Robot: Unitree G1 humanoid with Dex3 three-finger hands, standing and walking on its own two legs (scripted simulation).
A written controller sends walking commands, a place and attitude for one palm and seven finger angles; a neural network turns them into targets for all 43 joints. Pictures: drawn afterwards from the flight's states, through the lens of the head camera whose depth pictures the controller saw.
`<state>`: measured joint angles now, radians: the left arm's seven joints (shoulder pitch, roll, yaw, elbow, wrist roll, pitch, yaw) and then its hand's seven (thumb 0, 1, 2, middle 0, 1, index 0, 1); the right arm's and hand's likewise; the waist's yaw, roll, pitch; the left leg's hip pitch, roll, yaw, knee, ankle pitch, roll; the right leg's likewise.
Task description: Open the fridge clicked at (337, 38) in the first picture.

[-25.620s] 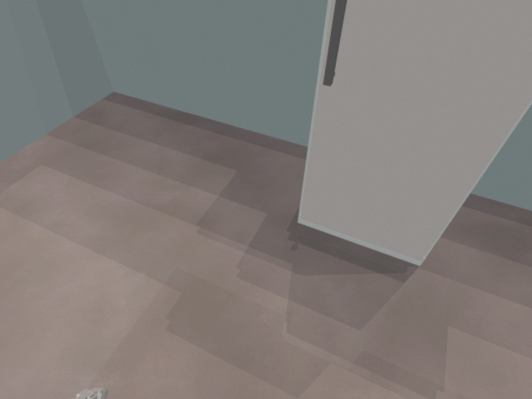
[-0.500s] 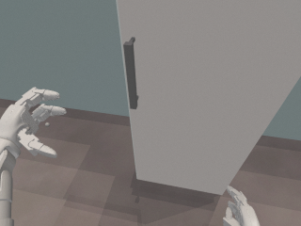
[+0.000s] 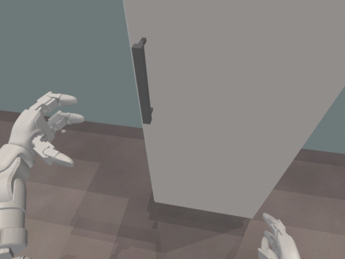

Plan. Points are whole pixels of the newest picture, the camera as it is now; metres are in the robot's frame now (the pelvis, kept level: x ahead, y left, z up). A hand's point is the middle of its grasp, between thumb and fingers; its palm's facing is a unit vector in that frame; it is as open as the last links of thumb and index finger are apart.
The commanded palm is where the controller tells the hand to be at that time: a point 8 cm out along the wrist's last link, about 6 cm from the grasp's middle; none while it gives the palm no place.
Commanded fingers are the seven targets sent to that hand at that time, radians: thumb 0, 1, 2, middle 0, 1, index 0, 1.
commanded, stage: move the hooked fingers beside the handle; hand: left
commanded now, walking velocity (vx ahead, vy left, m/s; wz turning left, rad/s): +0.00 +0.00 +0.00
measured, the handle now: (145, 84) +0.52 +0.14 +0.15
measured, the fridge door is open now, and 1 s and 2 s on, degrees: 0 0 0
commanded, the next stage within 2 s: none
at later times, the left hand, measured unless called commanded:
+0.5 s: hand (90, 114) +0.37 +0.23 +0.16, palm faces -0.05 -1.00 -0.01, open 13.9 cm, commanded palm +0.35 +0.28 +0.16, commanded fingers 0.00 -0.50 0.30 -0.30 -1.20 -0.30 -1.20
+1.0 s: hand (112, 95) +0.43 +0.20 +0.17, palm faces -0.07 -1.00 +0.01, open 13.9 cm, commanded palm +0.42 +0.26 +0.16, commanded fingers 0.00 -0.50 0.30 -0.30 -1.20 -0.30 -1.20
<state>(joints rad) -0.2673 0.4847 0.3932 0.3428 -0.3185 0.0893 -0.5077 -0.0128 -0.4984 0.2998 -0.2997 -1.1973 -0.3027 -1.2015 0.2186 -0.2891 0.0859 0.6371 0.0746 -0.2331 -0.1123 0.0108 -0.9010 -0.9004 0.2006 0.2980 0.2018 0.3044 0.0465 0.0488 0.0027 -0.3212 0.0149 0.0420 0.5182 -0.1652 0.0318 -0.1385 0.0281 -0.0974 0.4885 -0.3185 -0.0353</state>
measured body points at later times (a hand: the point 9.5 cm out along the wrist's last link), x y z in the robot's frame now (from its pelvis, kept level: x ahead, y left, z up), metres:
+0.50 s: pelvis +0.01 +0.01 +0.00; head +0.01 +0.00 +0.45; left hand +0.37 +0.29 +0.16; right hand +0.17 -0.24 -0.08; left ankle +0.07 +0.10 -0.73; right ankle -0.03 -0.09 -0.73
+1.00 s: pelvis +0.01 +0.00 +0.00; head +0.02 -0.01 +0.45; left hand +0.43 +0.25 +0.17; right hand +0.10 -0.27 -0.11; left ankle +0.07 +0.10 -0.73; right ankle -0.03 -0.09 -0.73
